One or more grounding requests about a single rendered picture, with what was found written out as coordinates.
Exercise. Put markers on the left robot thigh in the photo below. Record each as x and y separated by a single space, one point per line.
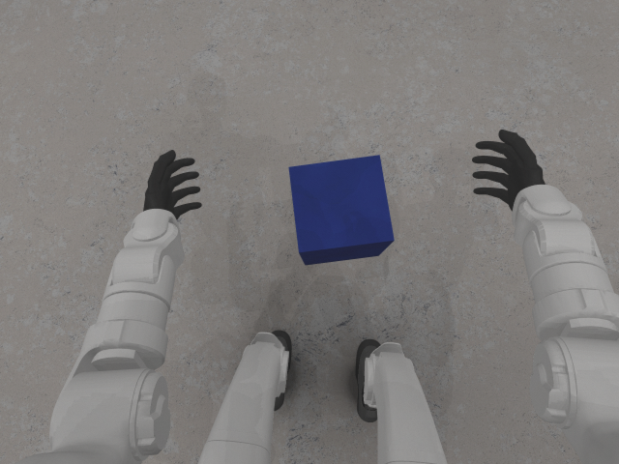
242 431

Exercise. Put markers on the robot right forearm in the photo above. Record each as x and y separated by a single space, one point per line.
572 292

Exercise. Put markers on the robot left forearm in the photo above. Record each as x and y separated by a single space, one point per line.
130 330

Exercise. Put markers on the right robot upper arm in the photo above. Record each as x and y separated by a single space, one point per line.
575 385

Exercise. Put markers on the robot right hand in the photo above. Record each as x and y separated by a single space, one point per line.
520 164

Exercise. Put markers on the left robot upper arm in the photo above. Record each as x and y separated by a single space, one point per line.
109 417

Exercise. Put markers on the robot left hand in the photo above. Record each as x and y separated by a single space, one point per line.
159 193

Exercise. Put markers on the left robot shin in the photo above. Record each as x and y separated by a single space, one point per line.
265 337

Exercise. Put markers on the carton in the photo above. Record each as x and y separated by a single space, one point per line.
341 210

